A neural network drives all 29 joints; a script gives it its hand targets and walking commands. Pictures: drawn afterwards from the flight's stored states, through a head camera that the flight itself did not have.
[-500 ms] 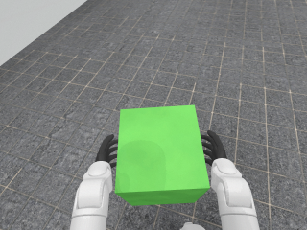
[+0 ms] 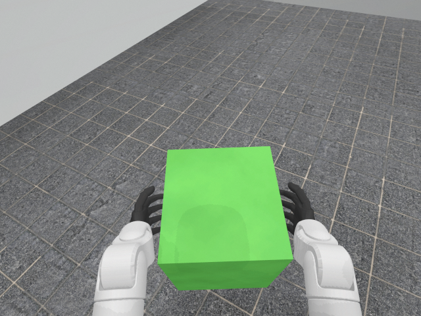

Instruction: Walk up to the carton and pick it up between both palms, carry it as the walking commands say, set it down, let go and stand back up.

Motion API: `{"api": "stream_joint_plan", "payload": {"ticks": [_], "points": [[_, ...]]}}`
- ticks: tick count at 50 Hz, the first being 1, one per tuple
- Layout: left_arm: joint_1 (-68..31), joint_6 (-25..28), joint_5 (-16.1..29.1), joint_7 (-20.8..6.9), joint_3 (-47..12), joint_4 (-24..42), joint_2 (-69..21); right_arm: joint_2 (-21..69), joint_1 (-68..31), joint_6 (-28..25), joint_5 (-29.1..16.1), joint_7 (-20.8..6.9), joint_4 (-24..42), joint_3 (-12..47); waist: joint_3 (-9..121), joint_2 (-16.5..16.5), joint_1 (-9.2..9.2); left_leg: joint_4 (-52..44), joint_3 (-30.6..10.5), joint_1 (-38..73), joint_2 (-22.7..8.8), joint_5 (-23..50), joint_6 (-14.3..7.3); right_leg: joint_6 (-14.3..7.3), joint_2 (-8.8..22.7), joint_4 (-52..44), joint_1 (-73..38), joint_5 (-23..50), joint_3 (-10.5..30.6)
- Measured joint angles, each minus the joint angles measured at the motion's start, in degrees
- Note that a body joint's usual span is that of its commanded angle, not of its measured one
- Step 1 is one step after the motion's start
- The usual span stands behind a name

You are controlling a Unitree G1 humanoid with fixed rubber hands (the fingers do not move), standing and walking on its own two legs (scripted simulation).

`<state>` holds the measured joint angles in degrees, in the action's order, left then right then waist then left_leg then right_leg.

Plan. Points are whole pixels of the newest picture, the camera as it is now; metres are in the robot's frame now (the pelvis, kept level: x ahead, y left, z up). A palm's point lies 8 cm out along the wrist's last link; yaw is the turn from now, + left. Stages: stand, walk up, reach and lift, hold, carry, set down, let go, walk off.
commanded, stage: carry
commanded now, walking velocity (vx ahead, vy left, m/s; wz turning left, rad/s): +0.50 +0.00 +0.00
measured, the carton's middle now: (220, 223) +0.32 +0.00 -0.02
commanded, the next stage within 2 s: none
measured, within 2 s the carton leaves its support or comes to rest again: neither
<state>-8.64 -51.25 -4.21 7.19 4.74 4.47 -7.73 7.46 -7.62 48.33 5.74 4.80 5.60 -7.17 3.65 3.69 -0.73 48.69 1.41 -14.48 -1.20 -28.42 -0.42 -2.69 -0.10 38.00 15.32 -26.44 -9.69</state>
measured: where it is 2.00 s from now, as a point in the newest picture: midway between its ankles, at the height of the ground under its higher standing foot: (220, 267)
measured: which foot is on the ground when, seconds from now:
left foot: up 0.00-0.16, down 0.18-0.56, up 0.58-0.80, down 0.82-1.00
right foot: down 0.00-0.22, up 0.24-0.54, down 0.56-1.00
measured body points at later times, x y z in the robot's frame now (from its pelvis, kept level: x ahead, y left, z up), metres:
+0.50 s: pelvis +0.27 +0.01 +0.01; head +0.28 +0.01 +0.46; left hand +0.57 +0.13 +0.09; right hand +0.55 -0.16 +0.10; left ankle +0.15 +0.09 -0.71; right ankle +0.42 -0.11 -0.69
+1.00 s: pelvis +0.47 +0.00 +0.02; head +0.46 +0.00 +0.47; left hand +0.75 +0.15 +0.10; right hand +0.77 -0.14 +0.12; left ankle +0.48 +0.09 -0.71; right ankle +0.49 -0.10 -0.71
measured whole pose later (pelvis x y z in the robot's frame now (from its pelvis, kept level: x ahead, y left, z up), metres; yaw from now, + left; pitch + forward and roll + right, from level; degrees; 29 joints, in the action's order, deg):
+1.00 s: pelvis +0.47 +0.00 +0.02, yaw +0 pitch +2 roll +0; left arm -12.2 -70.7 -6.7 6.5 6.9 16.4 -8.1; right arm 9.0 -16.3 69.0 6.0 6.0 13.6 -8.6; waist 3.8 -0.4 -1.7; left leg 27.6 5.1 -16.7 -0.7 -13.0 -1.6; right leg -2.1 2.0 26.6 16.5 -12.1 -10.8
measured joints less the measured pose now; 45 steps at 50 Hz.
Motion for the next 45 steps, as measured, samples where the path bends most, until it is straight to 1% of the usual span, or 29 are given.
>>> {"api": "stream_joint_plan", "payload": {"ticks": [2,5,7,8,9,10,11,12,13,15,17,19,22,25,27,28,29,30,31,33,34,35,37,39,40,41,42,43,45], "points": [[0.44,-3.23,0.17,-0.28,-1.66,4.88,0.15,-0.2,2.68,3.23,-2.16,1.42,6.91,0.63,-0.49,-2.05,0.32,5.23,1.15,-3.11,1.56,-2.62,0.44,0.37,1.53,-2.09,-3.01,-1.19,-0.28],[1.77,-6.86,-1.01,-1.15,-2.52,10.44,0.3,-0.15,2.48,8.4,-2.95,2.47,12.54,1.5,-1.09,-4.82,0.87,3.36,3.62,-7.81,2.81,-3.53,0.39,1.47,2.95,-6.95,-8.05,-1.43,-0.04],[2.34,-9.01,-1.78,-1.23,-2.6,13.14,0.34,-0.05,0.83,11.36,-2.85,2.43,13.82,1.66,-1.72,-6.08,0.86,-1.82,4.61,-10.28,3.17,-0.28,-0.07,2.15,3.35,-9.54,-11.69,-1.96,0.49],[2.52,-10.11,-2.12,-1.23,-2.48,14.25,0.35,0.02,-0.03,12.57,-2.78,2.3,13.95,1.73,-1.93,-6.56,0.85,-6.16,5.05,-10.66,3.34,2.95,-0.43,2.51,3.54,-9.97,-13.45,-2.63,0.82],[2.69,-11.18,-2.42,-1.21,-2.25,15.2,0.36,0.12,-0.92,13.6,-2.61,2.12,13.78,1.85,-2.02,-6.79,0.88,-11.35,5.51,-10.19,3.39,9.26,-1.09,2.91,3.72,-8.73,-14.6,-3.52,1.22],[3.09,-12.13,-2.68,-1.21,-1.87,15.87,0.43,0.25,-1.64,14.37,-2.28,1.85,13.05,2.19,-1.76,-6.83,0.81,-12.67,6.12,-8.97,3.17,17.68,-2.75,3.47,3.99,-4.94,-14.48,-4.02,2.03],[3.59,-13.02,-2.85,-1.23,-1.42,16.08,0.48,0.33,-2.22,15.05,-1.85,1.61,11.9,2.64,-0.8,-6.34,0.63,-12.72,6.41,-7.14,2.75,14.73,-3.89,3.88,4.1,1.79,-12.17,-2.73,3.03],[3.65,-13.96,-2.82,-1.26,-0.95,15.83,0.69,0.38,-2.66,15.58,-1.42,1.49,10.65,3.07,0.17,-5.84,0.73,-12.72,6.51,-5.63,2.57,8.55,-4.69,3.9,3.66,10.0,-8.78,-2.38,4.7],[3.1,-15.0,-2.52,-1.29,-0.56,15.07,1.2,0.41,-2.78,15.87,-1.01,1.47,9.46,3.45,0.39,-6.31,0.93,-12.05,6.9,-4.68,2.99,6.98,-5.2,3.55,3.49,17.46,-5.63,-3.18,6.62],[1.63,-17.0,-1.68,-1.29,0.17,13.32,1.63,0.39,-2.64,17.08,-0.45,1.73,8.5,3.68,-0.08,-7.01,0.85,-13.6,7.42,-1.42,3.64,6.79,-4.73,2.88,2.7,26.82,0.39,-3.55,9.04],[0.72,-18.3,-1.13,-1.01,0.63,12.85,1.08,0.37,-2.5,18.65,-0.6,2.1,9.34,3.11,-0.47,-6.5,0.97,-17.24,7.42,1.91,3.74,7.54,-4.13,2.9,2.83,28.56,6.93,-3.79,8.35],[-0.52,-18.92,-1.1,-0.57,0.82,13.19,0.05,0.42,-2.83,19.72,-0.88,2.13,11.05,1.78,-1.56,-5.65,1.44,-20.86,6.83,5.18,3.8,7.96,-4.02,3.2,3.59,24.67,12.46,-1.81,6.99],[-2.56,-19.1,-1.29,-0.35,0.55,13.64,-0.21,0.63,-4.06,20.21,-1.2,2.06,12.75,0.17,-3.05,-4.97,2.08,-24.68,5.78,9.84,3.86,7.43,-3.46,3.42,4.7,12.41,17.36,5.72,5.34],[-3.36,-19.25,-1.39,-0.34,1.07,14.82,-0.32,0.88,-5.45,20.43,-1.15,2.0,13.41,-0.13,-3.38,-4.52,1.65,-25.33,5.81,14.25,3.43,4.37,-2.41,2.87,4.04,-0.6,17.82,14.14,3.39],[-3.59,-19.57,-1.5,-0.4,1.38,15.42,-0.37,0.99,-6.02,20.71,-0.97,1.93,13.56,-0.07,-2.7,-3.95,1.33,-22.89,5.7,16.42,2.72,0.61,-1.52,1.79,2.59,-7.68,15.49,19.75,1.3],[-4.02,-19.78,-1.61,-0.46,1.5,15.32,-0.45,1.0,-6.17,20.86,-0.84,1.9,13.66,-0.19,-2.12,-3.85,1.29,-19.48,5.3,16.46,2.38,-1.66,-1.03,0.22,2.19,-9.95,13.86,24.15,0.43],[-4.58,-19.54,-1.77,-0.55,1.47,14.48,-0.57,1.04,-6.52,20.84,-0.74,1.85,13.38,-0.77,-1.81,-2.76,0.97,-13.49,4.9,15.01,1.11,-3.51,-0.49,-1.56,1.69,-8.76,13.56,28.49,-0.55],[-5.42,-19.33,-2.04,-0.63,1.54,13.21,-0.74,1.13,-6.96,20.78,-0.63,1.78,12.71,-1.58,-1.9,-1.49,1.0,-5.17,3.56,11.96,-0.02,-2.72,0.11,-2.61,1.08,-6.59,13.22,25.43,-1.52],[-6.36,-19.24,-2.54,-0.82,1.72,11.6,-0.94,1.23,-7.4,20.74,-0.45,1.68,11.71,-2.39,-2.24,-0.38,1.08,3.37,1.75,8.07,-0.41,-1.55,0.37,-3.17,0.6,-5.28,12.79,22.26,-2.5],[-7.7,-19.45,-3.57,-1.24,2.0,8.22,-1.29,1.24,-7.49,20.88,-0.05,1.52,9.58,-3.48,-2.96,0.48,1.02,16.49,-0.6,0.0,0.21,-0.05,0.36,-3.47,0.36,-5.56,11.11,19.85,-3.94],[-7.73,-19.55,-3.8,-1.37,2.05,6.99,-1.32,1.17,-7.16,20.97,0.06,1.5,8.7,-3.53,-3.27,0.33,0.69,19.47,-0.6,-3.37,0.46,0.61,0.41,-3.22,0.37,-6.57,10.03,19.87,-4.17],[-7.32,-19.64,-3.81,-1.46,2.1,6.32,-1.23,1.08,-6.8,21.1,-0.05,1.68,8.01,-3.28,-3.59,-0.03,0.25,19.58,-0.16,-6.02,0.44,1.05,0.5,-3.05,0.35,-7.68,8.97,20.0,-4.07],[-5.81,-19.68,-3.33,-1.53,2.16,6.51,-0.86,1.02,-6.54,21.43,-0.45,2.23,7.3,-2.48,-4.21,-0.82,-0.32,12.21,0.74,-9.2,-0.24,0.86,0.3,-2.87,0.26,-9.7,7.13,20.0,-3.57],[-4.44,-19.28,-2.8,-1.43,1.76,7.82,-0.56,1.15,-7.09,21.67,-0.51,2.34,7.5,-2.28,-4.92,-1.03,-0.32,-0.42,1.02,-10.12,-1.32,2.93,-0.17,-2.5,0.08,-10.94,5.67,19.65,-3.54],[-4.05,-18.96,-2.58,-1.29,1.56,8.62,-0.48,1.28,-7.61,21.67,-0.54,2.31,7.83,-2.47,-5.37,-1.04,-0.27,-7.43,1.14,-9.69,-1.77,5.96,-0.33,-2.27,-0.01,-10.97,5.07,19.2,-3.57],[-3.78,-18.62,-2.41,-1.15,1.38,9.51,-0.42,1.43,-8.14,21.61,-0.59,2.25,8.29,-2.67,-5.79,-1.04,-0.25,-13.13,1.23,-8.81,-2.06,11.26,-0.49,-2.0,-0.08,-10.51,4.59,18.51,-3.54],[-3.43,-18.3,-2.28,-1.01,1.31,10.4,-0.34,1.54,-8.45,21.38,-0.61,2.1,8.62,-2.61,-5.91,-1.41,-0.36,-15.7,1.69,-7.56,-2.04,18.32,-0.62,-1.69,0.07,-9.68,4.31,17.6,-3.17],[-3.09,-18.07,-2.15,-0.9,1.36,11.12,-0.27,1.55,-8.44,20.99,-0.64,1.97,8.77,-2.27,-5.72,-2.4,-0.41,-16.6,2.29,-6.64,-1.45,19.94,-0.73,-1.3,0.73,-8.95,4.13,16.66,-2.6],[-2.4,-18.21,-1.92,-0.71,1.21,12.26,-0.15,1.42,-7.92,20.79,-0.63,1.83,9.33,-1.51,-4.33,-3.61,-0.39,-18.44,2.74,-5.01,-0.36,18.0,-0.93,-0.55,1.64,-9.55,3.21,15.69,-2.12]]}}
